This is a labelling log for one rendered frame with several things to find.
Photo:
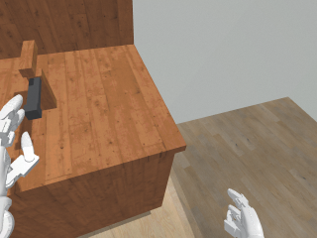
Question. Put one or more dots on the counter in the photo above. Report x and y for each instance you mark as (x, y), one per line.
(106, 140)

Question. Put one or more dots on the left robot forearm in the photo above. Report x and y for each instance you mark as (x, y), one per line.
(7, 221)

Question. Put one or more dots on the tap lever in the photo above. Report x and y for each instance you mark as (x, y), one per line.
(33, 106)

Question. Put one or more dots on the right robot hand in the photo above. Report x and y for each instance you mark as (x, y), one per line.
(247, 222)

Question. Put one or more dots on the left robot hand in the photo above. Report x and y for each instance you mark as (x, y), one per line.
(11, 117)

